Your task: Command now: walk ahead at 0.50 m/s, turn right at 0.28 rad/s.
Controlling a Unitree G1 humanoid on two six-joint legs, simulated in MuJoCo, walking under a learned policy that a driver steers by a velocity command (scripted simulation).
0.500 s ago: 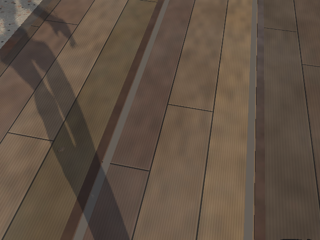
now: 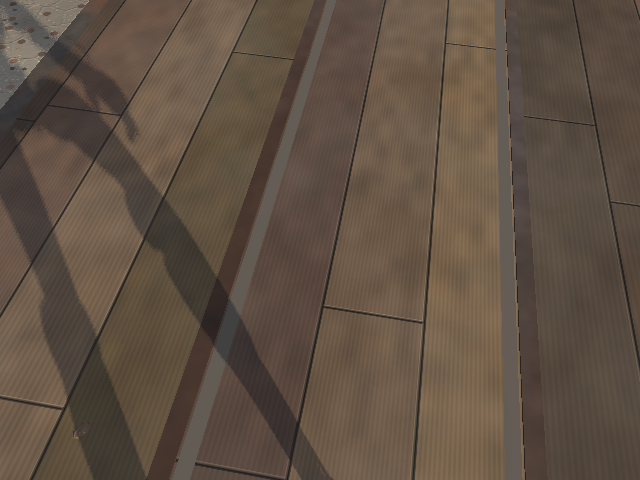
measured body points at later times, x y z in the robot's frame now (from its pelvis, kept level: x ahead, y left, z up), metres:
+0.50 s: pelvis +0.30 -0.06 +0.00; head +0.33 -0.08 +0.45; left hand +0.43 +0.21 -0.10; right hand +0.45 -0.35 -0.08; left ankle +0.52 +0.06 -0.70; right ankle +0.22 -0.13 -0.74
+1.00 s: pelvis +0.56 -0.12 +0.00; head +0.59 -0.13 +0.45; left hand +0.86 -0.01 -0.08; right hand +0.43 -0.37 -0.12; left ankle +0.53 +0.02 -0.74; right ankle +0.64 -0.32 -0.70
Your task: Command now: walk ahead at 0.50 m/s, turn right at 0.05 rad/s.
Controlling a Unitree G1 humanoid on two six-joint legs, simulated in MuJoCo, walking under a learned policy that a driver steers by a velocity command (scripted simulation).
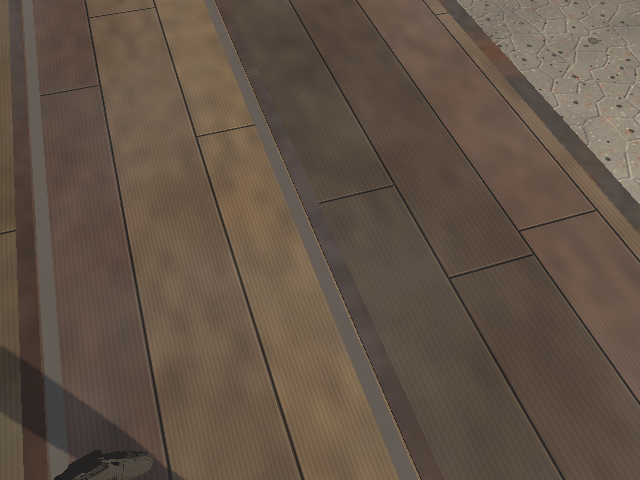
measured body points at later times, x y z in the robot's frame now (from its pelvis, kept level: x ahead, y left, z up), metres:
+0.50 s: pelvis +0.26 -0.03 +0.00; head +0.28 -0.02 +0.44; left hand +0.23 +0.26 -0.13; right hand +0.50 -0.23 -0.10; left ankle +0.41 +0.16 -0.70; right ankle +0.18 -0.14 -0.74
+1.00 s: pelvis +0.53 +0.09 +0.00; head +0.55 +0.12 +0.45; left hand +0.60 +0.41 -0.09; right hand +0.72 -0.14 -0.10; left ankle +0.43 +0.14 -0.74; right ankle +0.77 +0.02 -0.70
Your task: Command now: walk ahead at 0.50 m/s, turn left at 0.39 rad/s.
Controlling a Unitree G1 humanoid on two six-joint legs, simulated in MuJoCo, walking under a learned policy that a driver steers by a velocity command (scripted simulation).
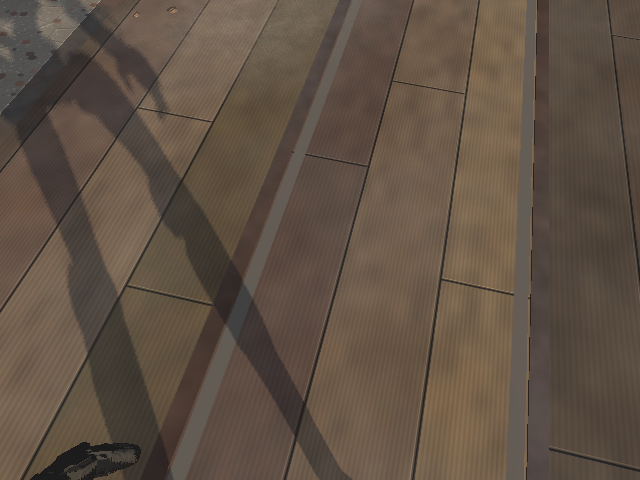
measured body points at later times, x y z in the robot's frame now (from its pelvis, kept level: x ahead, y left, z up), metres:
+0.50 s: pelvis +0.27 -0.04 +0.00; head +0.31 -0.04 +0.45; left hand +0.25 +0.24 -0.12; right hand +0.51 -0.26 -0.08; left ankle +0.44 +0.14 -0.70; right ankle +0.21 -0.14 -0.74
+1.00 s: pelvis +0.54 -0.01 +0.00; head +0.56 -0.02 +0.45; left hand +0.78 +0.20 -0.09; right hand +0.51 -0.30 -0.13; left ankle +0.47 +0.12 -0.74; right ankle +0.67 -0.19 -0.69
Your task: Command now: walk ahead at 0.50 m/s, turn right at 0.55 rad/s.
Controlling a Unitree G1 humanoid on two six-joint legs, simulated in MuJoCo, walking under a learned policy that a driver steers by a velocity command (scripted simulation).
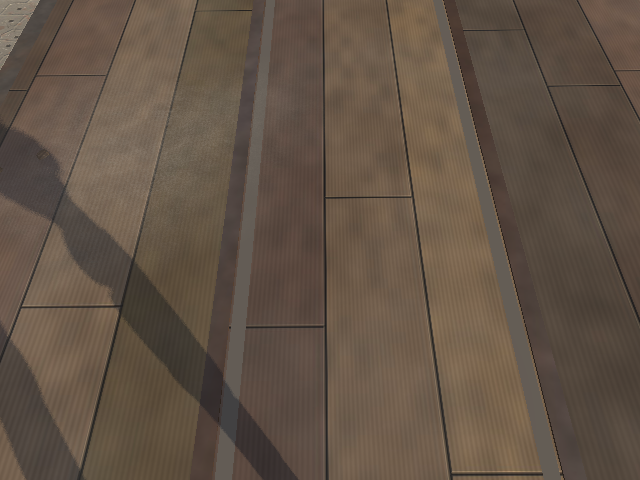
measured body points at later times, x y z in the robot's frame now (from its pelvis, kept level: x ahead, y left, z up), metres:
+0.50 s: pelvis +0.28 -0.06 +0.00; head +0.30 -0.08 +0.45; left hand +0.41 +0.21 -0.10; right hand +0.43 -0.36 -0.08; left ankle +0.51 +0.06 -0.69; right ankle +0.20 -0.13 -0.74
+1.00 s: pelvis +0.56 -0.10 +0.01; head +0.59 -0.11 +0.45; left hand +0.84 +0.04 -0.08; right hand +0.45 -0.36 -0.12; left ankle +0.52 +0.02 -0.74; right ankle +0.67 -0.32 -0.69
